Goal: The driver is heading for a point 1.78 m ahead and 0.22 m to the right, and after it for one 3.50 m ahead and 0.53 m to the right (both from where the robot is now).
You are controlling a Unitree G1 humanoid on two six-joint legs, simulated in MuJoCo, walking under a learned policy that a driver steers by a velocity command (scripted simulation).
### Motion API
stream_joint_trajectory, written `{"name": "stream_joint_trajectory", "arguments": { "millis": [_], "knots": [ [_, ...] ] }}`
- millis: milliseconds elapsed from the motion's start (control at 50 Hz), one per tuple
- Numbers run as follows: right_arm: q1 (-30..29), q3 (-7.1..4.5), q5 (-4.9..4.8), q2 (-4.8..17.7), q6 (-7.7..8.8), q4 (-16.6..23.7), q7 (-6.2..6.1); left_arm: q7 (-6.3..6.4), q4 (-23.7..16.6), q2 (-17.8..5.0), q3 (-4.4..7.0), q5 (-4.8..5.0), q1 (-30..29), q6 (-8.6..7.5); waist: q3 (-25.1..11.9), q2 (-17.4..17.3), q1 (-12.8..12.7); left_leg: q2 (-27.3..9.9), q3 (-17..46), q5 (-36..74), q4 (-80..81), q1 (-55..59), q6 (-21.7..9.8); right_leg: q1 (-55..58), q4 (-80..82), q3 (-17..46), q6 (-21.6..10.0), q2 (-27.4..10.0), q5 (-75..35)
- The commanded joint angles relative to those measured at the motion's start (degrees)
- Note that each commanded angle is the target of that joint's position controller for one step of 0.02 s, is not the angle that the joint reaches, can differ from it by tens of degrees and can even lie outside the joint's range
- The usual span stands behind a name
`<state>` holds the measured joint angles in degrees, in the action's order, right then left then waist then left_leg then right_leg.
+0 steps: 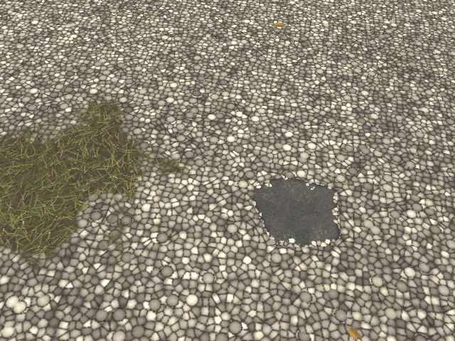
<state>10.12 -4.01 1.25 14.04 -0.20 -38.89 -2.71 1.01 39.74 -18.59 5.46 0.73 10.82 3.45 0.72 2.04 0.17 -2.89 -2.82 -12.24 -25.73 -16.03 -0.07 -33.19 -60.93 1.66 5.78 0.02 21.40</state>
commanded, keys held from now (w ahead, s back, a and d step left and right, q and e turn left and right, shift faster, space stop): e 0.36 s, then no key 0.52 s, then w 0.12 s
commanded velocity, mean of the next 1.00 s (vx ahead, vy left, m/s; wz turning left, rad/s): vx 0.02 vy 0.00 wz -0.33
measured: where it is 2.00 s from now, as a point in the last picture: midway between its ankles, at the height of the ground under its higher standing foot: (285, 325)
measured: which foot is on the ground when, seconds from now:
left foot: down 0.00-0.16, up 0.18-0.62, down 0.64-1.00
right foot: up 0.00-0.14, down 0.16-1.00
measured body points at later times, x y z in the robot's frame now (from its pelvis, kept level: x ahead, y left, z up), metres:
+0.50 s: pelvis +0.01 -0.05 +0.00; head +0.03 -0.08 +0.45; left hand +0.23 +0.18 -0.08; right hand +0.09 -0.36 -0.11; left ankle +0.10 +0.10 -0.69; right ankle +0.00 -0.14 -0.74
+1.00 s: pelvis +0.05 -0.02 -0.01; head +0.05 -0.02 +0.44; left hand +0.25 +0.19 -0.12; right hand +0.13 -0.30 -0.11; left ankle +0.08 +0.09 -0.74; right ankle +0.00 -0.14 -0.74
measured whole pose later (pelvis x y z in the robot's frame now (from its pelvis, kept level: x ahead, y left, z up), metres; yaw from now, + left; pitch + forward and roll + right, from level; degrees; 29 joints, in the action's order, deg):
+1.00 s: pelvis +0.05 -0.02 -0.01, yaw -18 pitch +0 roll +0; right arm 11.1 -2.2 0.0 12.2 1.1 -38.8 -0.6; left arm 0.1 38.5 -13.3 3.0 -0.1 15.2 0.3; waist -0.5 0.3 -0.6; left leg 1.3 1.1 -19.8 -34.4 -14.5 -1.3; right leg -14.8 -35.9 7.3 -1.0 3.1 21.6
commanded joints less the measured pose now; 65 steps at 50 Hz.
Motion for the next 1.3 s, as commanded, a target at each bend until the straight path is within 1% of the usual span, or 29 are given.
{"name": "stream_joint_trajectory", "arguments": {
  "millis": [20,100,140,160,180,200,220,260,320,420,520,560,600,620,640,660,680,700,760,900,960,1040,1100,1120,1140,1160,1180,1220,1300],
  "knots": [
    [-1.5,-2.94,-0.35,10.6,0.25,3.6,-0.53,-1.16,-6.8,-0.9,-0.60,-0.06,-3.3,-0.69,-6.3,-12.7,1.0,-13.3,6.2,19.0,6.2,5.4,-11.9,3.6,9.0,-2.3,-0.6,-1.6,-1.5],
    [-0.9,-3.59,-1.78,12.4,0.42,3.1,0.14,-2.30,-7.9,-2.8,0.24,0.14,-2.2,-0.48,-6.2,-13.4,0.8,-15.5,6.2,14.3,3.3,5.3,-10.2,10.4,20.5,-5.3,-4.1,-0.5,-2.7],
    [-0.2,-3.24,-2.42,11.0,0.36,2.4,0.34,-2.22,-6.5,-2.9,0.91,0.04,2.0,-0.52,-6.4,-11.3,-1.1,-13.7,3.2,9.9,-3.2,1.5,-6.1,19.7,31.5,-6.7,-7.0,2.2,-9.5],
    [2.8,-2.67,-1.67,8.6,0.41,1.4,0.68,-1.65,-6.2,-5.3,1.85,0.01,4.4,-0.72,-6.8,-4.4,-1.3,-10.7,-1.4,2.6,-12.2,-5.6,-1.5,28.1,36.1,-0.7,-9.2,-0.7,-19.1],
    [2.4,-0.87,1.60,3.9,0.52,4.6,1.16,-0.60,-8.0,-13.3,3.44,-0.57,5.4,-1.02,-7.4,16.7,0.5,-3.0,-6.4,-25.8,-33.9,-24.2,5.0,38.0,36.1,23.6,-17.2,-18.8,-42.8],
    [-4.7,-1.60,0.30,6.9,1.15,6.8,0.70,-1.36,-8.8,-13.3,3.01,-2.70,7.2,-2.18,-10.9,14.1,-5.1,1.8,4.0,-29.0,-44.1,-29.8,5.5,34.0,39.6,31.5,-27.6,-24.0,-43.3],
    [-7.1,-2.30,-1.14,9.4,1.00,6.9,0.14,-1.72,-8.2,-11.9,2.45,-3.34,6.3,-3.12,-8.2,8.2,-5.0,1.3,6.4,-24.8,-48.0,-30.5,4.5,31.2,40.7,27.3,-26.4,-21.1,-36.7],
    [-4.8,-2.84,-0.41,9.6,0.03,4.7,-1.15,-0.65,-8.3,-8.5,1.31,-0.98,0.8,-2.99,-5.5,4.0,-1.6,-0.1,7.6,-14.7,-46.0,-30.3,3.9,27.0,40.2,20.2,-20.0,-15.3,-27.6],
    [-1.1,-2.97,0.01,8.6,-0.43,3.6,-0.82,0.29,-9.3,-7.0,0.34,-1.08,-3.0,-2.20,-6.1,4.9,1.1,2.1,6.4,-5.5,-46.4,-23.9,4.6,19.9,40.6,16.2,-18.0,-11.1,-26.3],
    [-3.6,-1.67,-0.28,6.1,0.12,4.2,-0.12,1.35,-8.4,-6.4,0.05,-0.86,-1.3,-2.19,-6.9,5.4,-0.5,2.2,7.2,-0.9,-31.7,-22.2,5.1,22.9,39.7,16.6,-17.3,-9.7,-20.8],
    [-3.5,-1.81,-1.63,7.1,0.48,4.0,1.00,0.42,-8.0,-6.9,0.15,-1.14,-1.5,-1.95,-4.4,7.9,-1.2,1.5,6.7,-6.6,-20.4,-12.1,4.3,17.3,39.9,19.5,-18.9,-9.5,-11.8],
    [-4.9,-1.30,-1.23,6.2,1.07,4.4,1.59,-0.05,-7.6,-5.8,-0.50,-1.51,-0.9,-2.01,-4.4,7.1,-2.3,2.6,5.5,-7.3,-15.4,-8.6,3.5,17.8,38.5,21.0,-19.1,-9.9,-15.7],
    [-2.5,-0.99,-1.19,4.9,1.73,3.7,2.19,-0.16,-7.4,-4.2,-1.25,-1.03,-2.2,-2.07,-5.0,6.3,0.1,2.9,4.7,-1.2,-3.4,-1.1,2.2,17.5,36.2,20.8,-17.4,-8.4,-19.5],
    [-1.4,-0.89,-0.63,5.0,2.04,3.5,2.41,-0.14,-6.9,-2.8,-1.69,-1.04,-0.8,-2.32,-5.4,4.9,0.6,1.6,5.8,6.3,2.7,4.3,1.2,16.3,35.6,20.3,-15.1,-7.0,-18.7],
    [0.2,-1.38,0.23,8.0,2.22,3.8,2.24,-0.13,-6.7,-1.0,-2.21,-1.85,1.3,-2.81,-7.8,0.6,-0.2,-4.8,10.8,18.0,2.4,11.3,-0.8,13.7,32.3,17.9,-11.5,-4.4,-12.5],
    [-2.1,-1.99,0.81,11.4,2.13,3.5,2.10,-0.56,-6.5,-0.5,-2.22,-2.14,5.2,-3.63,-7.7,-9.8,-5.1,-9.5,15.9,24.7,0.1,11.9,-5.6,10.7,29.4,10.5,-8.3,1.4,-4.2],
    [-3.5,-1.00,0.63,7.0,2.02,3.3,2.26,-0.59,-6.2,-1.3,-2.15,-2.41,4.1,-3.90,-8.5,-12.9,-4.2,-10.5,17.7,18.0,2.0,6.9,-9.1,14.9,30.4,8.0,-5.8,0.7,-2.0],
    [-4.9,-0.41,0.26,5.0,2.02,3.8,2.45,-0.63,-6.0,-2.7,-1.68,-2.21,2.0,-3.77,-6.8,-11.5,-3.1,-7.8,15.6,11.8,2.2,5.4,-7.5,16.5,31.2,7.7,-5.1,0.5,-4.5],
    [-3.7,-0.66,-0.32,6.4,2.41,3.9,2.30,-0.77,-6.5,-1.8,-1.41,-1.95,-0.3,-2.80,-3.7,-8.3,-1.3,-3.8,11.5,4.5,0.8,4.2,-3.3,16.1,32.0,8.3,-6.3,0.6,-9.8],
    [-1.8,-0.05,-0.32,4.4,2.19,4.0,2.03,-0.84,-5.1,0.8,-1.46,-1.63,1.5,-3.33,-4.4,-3.0,-0.3,-1.1,9.1,1.0,-1.1,5.7,-2.6,17.3,33.2,8.7,-6.8,0.5,-9.6],
    [-0.5,-0.69,-1.35,6.5,1.69,4.0,1.83,-0.73,-5.6,0.8,-1.20,-0.80,2.2,-3.73,-0.3,-5.3,0.2,-2.1,13.0,-21.9,2.4,4.0,-5.8,11.8,29.2,4.8,-7.8,3.3,6.8],
    [4.1,-1.20,-2.20,9.0,2.63,2.3,1.98,-0.92,-7.3,1.2,-1.10,0.48,0.4,-6.61,5.9,-9.9,1.1,-13.2,30.3,-30.9,10.7,3.0,-13.7,5.1,21.1,0.0,-8.2,1.4,4.1],
    [-1.5,-0.69,-2.61,7.8,2.56,3.5,2.52,-1.71,-4.9,1.4,-0.57,0.11,7.5,-7.96,3.9,-10.1,-3.4,-8.0,20.7,-21.5,6.7,-6.3,-9.7,21.4,29.8,0.0,-10.6,1.0,0.5],
    [-4.7,0.14,-2.66,5.1,2.85,4.9,2.51,-1.84,-3.7,-0.9,0.23,0.10,11.7,-8.26,3.3,-5.6,-5.3,-2.6,13.5,-15.6,-1.1,-10.0,-6.4,25.8,34.6,6.6,-12.3,-1.7,2.8],
    [-6.4,0.72,-2.67,2.5,3.92,6.8,2.43,-2.00,-2.4,-5.3,1.58,0.29,16.0,-8.51,2.5,7.4,-5.5,5.2,3.0,-10.5,-16.7,-17.7,-1.9,32.5,40.9,20.8,-16.5,-8.5,5.1],
    [-7.4,0.14,-2.85,5.3,4.97,7.7,2.30,-2.37,-2.6,-7.3,2.12,-0.04,19.3,-8.77,2.4,14.5,-7.6,6.0,4.6,-18.2,-29.7,-28.7,-0.5,39.1,46.9,37.5,-23.1,-17.7,-1.2],
    [-6.6,-0.88,-3.37,7.7,5.47,7.1,2.42,-2.23,-2.3,-5.6,1.51,-0.48,19.7,-9.06,3.2,9.8,-6.5,4.1,7.2,-22.2,-38.7,-36.2,-1.2,42.8,45.8,38.6,-24.8,-20.0,-6.8],
    [-5.0,-0.40,-2.97,6.1,5.74,5.6,2.99,-1.79,-2.5,-4.2,0.83,-0.63,18.0,-8.92,1.7,1.7,-4.6,0.6,7.2,-13.8,-42.7,-40.3,-2.7,45.1,44.5,29.3,-22.2,-17.8,-12.5],
    [-7.5,0.64,-2.05,3.3,5.52,4.6,4.96,-0.88,-1.5,-1.6,-0.63,-0.25,14.9,-7.15,2.5,2.6,-3.6,-1.4,2.9,-1.3,-31.1,-32.2,-0.3,36.5,49.0,14.4,-17.9,-11.7,-23.4]
  ]
}}
Next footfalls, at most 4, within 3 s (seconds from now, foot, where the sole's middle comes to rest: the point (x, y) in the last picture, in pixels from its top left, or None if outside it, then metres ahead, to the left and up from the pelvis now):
0.16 right None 0.04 -0.14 -0.78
0.64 left None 0.11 0.08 -0.78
1.54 left None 0.46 -0.02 -0.78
2.10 right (331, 278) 0.67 -0.33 -0.78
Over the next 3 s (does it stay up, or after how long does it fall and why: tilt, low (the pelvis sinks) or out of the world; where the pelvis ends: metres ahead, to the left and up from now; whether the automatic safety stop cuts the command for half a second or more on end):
stays up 0.74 -0.24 -0.01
